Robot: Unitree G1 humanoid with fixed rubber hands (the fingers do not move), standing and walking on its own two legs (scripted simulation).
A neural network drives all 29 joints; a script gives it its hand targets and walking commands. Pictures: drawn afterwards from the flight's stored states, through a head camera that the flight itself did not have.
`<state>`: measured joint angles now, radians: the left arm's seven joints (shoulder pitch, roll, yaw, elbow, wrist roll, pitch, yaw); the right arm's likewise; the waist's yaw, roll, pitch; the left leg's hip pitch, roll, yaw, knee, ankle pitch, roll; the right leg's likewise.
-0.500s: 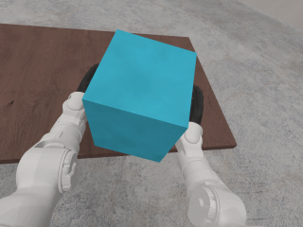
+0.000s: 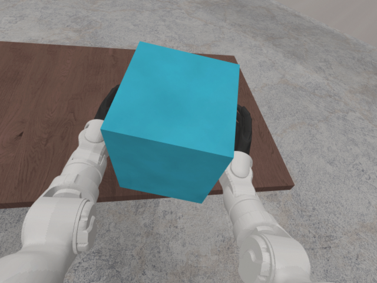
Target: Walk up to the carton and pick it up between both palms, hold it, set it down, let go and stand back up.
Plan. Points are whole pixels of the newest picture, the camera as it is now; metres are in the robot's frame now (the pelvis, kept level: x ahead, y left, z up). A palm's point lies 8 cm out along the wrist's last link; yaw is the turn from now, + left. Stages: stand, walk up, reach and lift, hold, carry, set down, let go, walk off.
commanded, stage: reach and lift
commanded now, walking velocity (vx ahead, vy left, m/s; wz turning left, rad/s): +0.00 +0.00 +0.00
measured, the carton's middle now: (174, 131) +0.42 +0.00 +0.09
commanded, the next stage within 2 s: hold in 1.88 s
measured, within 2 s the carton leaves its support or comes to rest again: neither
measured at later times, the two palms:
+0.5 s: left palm (100, 94) +0.42 +0.14 +0.18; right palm (254, 131) +0.36 -0.15 +0.16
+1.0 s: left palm (87, 92) +0.38 +0.15 +0.22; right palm (263, 118) +0.35 -0.14 +0.21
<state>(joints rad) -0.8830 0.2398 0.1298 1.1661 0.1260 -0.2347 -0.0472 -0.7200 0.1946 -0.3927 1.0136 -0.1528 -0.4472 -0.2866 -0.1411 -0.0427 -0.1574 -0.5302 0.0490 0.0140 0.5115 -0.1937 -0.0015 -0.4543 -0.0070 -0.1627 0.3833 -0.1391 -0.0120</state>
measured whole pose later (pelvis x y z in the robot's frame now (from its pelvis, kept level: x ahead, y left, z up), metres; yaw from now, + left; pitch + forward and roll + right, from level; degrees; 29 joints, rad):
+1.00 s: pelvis -0.02 -0.01 +0.01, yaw +1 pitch -1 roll -2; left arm -0.89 0.21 0.09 0.78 0.11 0.52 0.03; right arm -0.82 0.05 -0.20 0.86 0.10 0.23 -0.25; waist -0.10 -0.04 -0.18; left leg -0.27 0.05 0.01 0.45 -0.17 0.00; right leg -0.21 -0.01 -0.16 0.37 -0.14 -0.01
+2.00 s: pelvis -0.03 -0.01 +0.00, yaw +1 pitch -2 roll -2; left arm -0.88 0.17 0.11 0.56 0.11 0.74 0.10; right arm -0.87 -0.03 -0.11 0.77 0.23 0.40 -0.24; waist -0.10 -0.04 -0.17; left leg -0.26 0.04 0.01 0.45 -0.16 0.00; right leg -0.20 -0.01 -0.16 0.37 -0.13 -0.01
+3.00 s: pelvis -0.04 -0.01 +0.00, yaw +1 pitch -3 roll -2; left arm -0.87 0.17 0.13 0.46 0.11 0.85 0.10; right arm -0.88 -0.05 -0.09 0.68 0.26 0.52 -0.25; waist -0.10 -0.04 -0.17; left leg -0.26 0.04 0.00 0.45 -0.15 0.00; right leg -0.20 -0.01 -0.16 0.37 -0.12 -0.01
